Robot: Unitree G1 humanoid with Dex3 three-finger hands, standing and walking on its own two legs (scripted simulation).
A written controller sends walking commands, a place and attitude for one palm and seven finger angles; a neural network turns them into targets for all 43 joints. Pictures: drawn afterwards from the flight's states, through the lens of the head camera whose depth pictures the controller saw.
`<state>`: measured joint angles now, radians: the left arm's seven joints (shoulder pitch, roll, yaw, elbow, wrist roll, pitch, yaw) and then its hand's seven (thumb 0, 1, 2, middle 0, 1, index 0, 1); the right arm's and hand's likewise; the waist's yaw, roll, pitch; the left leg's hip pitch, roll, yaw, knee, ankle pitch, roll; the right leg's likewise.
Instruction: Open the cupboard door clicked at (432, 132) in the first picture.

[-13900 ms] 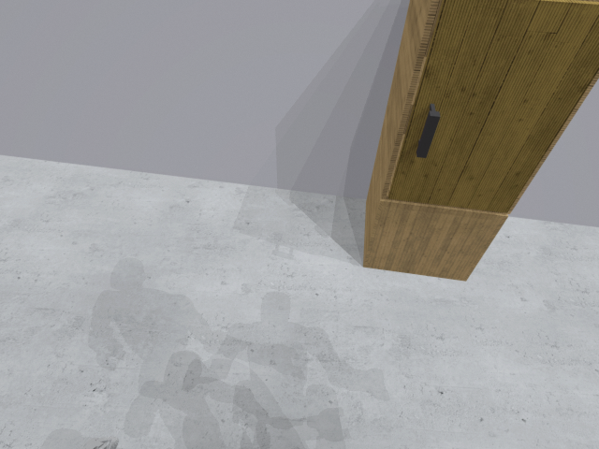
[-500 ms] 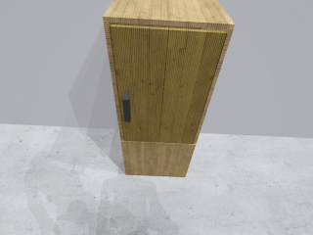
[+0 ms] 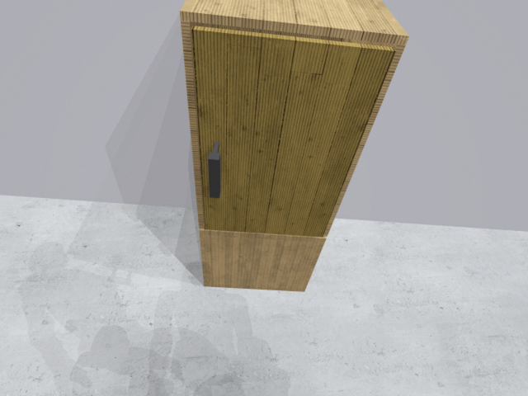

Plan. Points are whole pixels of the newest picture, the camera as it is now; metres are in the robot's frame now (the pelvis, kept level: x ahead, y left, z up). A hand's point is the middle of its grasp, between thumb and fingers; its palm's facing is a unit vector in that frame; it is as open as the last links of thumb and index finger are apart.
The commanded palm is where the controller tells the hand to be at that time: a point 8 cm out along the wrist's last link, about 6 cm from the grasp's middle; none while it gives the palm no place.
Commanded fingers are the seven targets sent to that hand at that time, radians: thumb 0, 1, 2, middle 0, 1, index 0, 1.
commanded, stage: shuffle to correct the standing spot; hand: left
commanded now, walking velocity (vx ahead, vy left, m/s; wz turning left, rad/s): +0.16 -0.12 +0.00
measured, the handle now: (215, 169) +0.62 +0.15 -0.06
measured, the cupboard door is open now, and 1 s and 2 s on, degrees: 0 0 0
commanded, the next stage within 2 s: come to a stop and stand still in 0.16 s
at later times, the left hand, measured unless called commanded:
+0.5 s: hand (207, 372) +0.20 +0.10 -0.18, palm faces -0.02 -0.99 -0.13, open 7.4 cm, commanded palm none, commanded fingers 0.00 0.90 0.90 -0.20 -0.30 -0.20 -0.30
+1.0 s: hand out of the picture +0.06 +0.15 -0.17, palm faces +0.06 -0.97 -0.23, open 7.4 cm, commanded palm none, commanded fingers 0.00 0.90 0.90 -0.20 -0.30 -0.20 -0.30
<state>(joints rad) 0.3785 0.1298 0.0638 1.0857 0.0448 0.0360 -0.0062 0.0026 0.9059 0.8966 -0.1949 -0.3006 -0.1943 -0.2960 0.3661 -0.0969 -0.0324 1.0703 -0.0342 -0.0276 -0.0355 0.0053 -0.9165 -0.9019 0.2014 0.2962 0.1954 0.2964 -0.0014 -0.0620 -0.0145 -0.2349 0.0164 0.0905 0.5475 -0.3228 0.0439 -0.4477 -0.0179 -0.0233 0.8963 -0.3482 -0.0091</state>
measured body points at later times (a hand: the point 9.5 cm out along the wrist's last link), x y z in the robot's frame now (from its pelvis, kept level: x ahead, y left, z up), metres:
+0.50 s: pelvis +0.09 -0.05 -0.01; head +0.13 -0.04 +0.44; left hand +0.20 +0.15 -0.16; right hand +0.04 -0.28 -0.16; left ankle +0.07 +0.06 -0.73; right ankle +0.11 -0.18 -0.73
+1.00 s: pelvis +0.07 -0.04 +0.00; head +0.10 -0.04 +0.45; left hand +0.06 +0.20 -0.16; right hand +0.18 -0.28 -0.14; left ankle +0.05 +0.07 -0.73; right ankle +0.07 -0.16 -0.73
